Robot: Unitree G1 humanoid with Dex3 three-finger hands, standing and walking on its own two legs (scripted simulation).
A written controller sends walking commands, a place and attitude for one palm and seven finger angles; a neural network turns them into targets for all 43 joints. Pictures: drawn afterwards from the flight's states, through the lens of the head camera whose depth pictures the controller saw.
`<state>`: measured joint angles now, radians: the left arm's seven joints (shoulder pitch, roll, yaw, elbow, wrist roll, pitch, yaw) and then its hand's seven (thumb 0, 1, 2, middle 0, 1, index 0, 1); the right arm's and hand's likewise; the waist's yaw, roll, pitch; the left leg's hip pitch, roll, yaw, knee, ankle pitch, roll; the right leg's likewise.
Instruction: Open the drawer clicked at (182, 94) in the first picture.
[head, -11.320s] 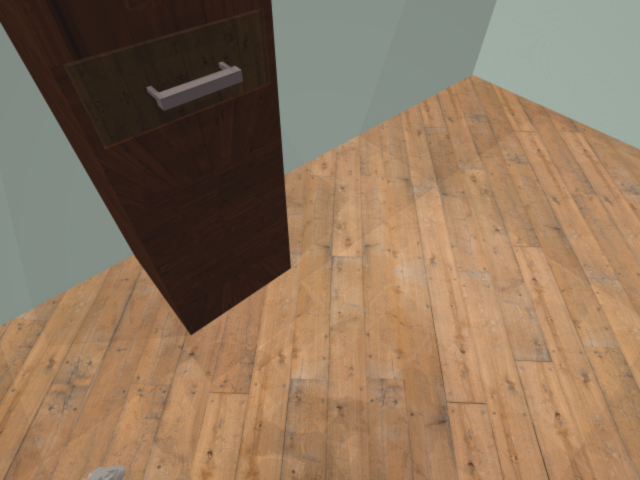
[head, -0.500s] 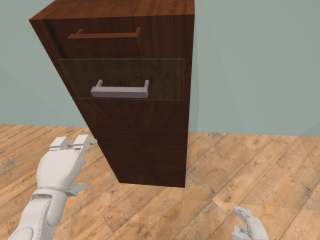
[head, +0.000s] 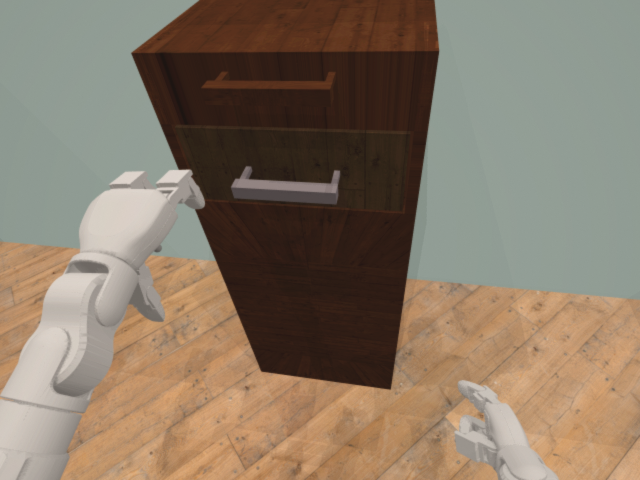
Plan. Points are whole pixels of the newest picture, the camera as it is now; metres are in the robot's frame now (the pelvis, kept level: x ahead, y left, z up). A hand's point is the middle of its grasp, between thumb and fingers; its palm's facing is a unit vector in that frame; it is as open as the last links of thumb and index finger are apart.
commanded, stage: raise the hand with hooked fingers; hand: left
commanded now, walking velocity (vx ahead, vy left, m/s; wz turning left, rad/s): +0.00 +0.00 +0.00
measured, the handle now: (287, 182) +0.54 +0.15 +0.08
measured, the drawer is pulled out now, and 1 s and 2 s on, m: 0.00 0.00 0.00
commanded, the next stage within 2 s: move the hooked fingers above the handle in 0.52 s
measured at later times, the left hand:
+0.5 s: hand (158, 235) +0.30 +0.23 +0.18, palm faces +0.14 -0.05 -0.99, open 13.8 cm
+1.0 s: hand (194, 214) +0.35 +0.21 +0.18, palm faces +0.10 -0.03 -1.00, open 13.8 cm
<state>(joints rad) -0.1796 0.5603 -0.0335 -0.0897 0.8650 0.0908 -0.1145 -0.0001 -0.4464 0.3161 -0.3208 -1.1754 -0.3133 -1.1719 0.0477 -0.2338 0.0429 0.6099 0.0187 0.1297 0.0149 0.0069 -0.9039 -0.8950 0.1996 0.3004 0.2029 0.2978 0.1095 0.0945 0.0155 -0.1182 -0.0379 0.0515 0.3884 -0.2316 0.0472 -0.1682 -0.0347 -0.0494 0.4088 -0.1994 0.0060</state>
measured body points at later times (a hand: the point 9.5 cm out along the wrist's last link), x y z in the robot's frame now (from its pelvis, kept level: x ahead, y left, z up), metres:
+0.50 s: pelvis -0.01 -0.01 +0.00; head +0.00 -0.04 +0.45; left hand +0.29 +0.23 +0.24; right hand +0.18 -0.23 -0.11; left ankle -0.01 +0.09 -0.74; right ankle +0.01 -0.12 -0.74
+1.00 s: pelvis -0.01 -0.02 +0.00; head +0.00 -0.07 +0.45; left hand +0.34 +0.21 +0.23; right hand +0.19 -0.24 -0.11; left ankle -0.01 +0.09 -0.74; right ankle +0.01 -0.12 -0.74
